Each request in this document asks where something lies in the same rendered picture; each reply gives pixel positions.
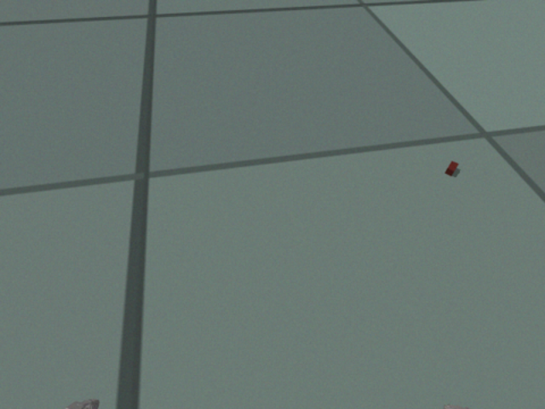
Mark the small box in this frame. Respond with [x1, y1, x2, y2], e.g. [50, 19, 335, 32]
[445, 161, 459, 176]

